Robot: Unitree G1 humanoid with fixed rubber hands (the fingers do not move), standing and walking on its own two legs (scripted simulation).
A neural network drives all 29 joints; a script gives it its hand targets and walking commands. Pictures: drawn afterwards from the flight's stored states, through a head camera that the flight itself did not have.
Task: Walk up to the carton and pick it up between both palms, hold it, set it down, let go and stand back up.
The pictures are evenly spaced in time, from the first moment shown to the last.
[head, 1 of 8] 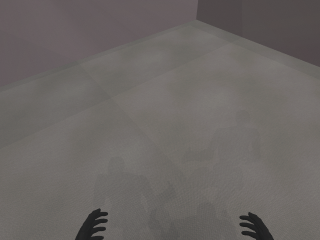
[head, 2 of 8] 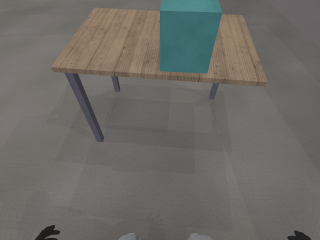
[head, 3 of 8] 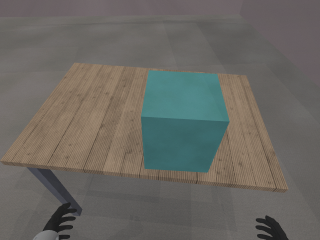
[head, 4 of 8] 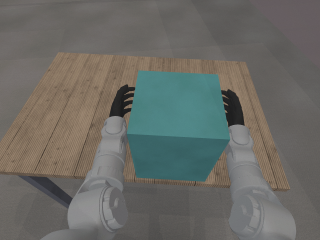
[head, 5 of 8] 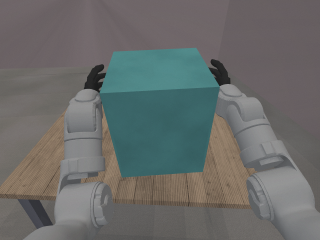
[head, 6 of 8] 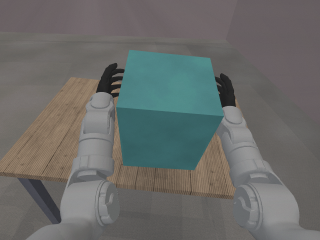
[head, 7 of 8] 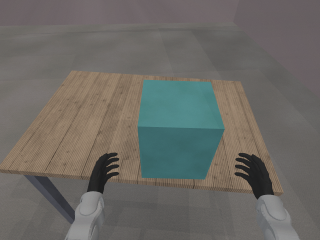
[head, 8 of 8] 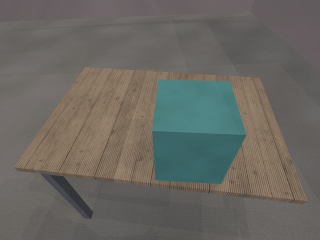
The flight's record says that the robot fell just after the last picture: no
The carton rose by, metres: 0.24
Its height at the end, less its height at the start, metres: +0.00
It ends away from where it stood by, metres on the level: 0.01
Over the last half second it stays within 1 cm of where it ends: yes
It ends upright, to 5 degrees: yes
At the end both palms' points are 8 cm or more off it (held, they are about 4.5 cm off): yes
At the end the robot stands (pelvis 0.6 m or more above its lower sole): yes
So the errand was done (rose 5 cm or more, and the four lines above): yes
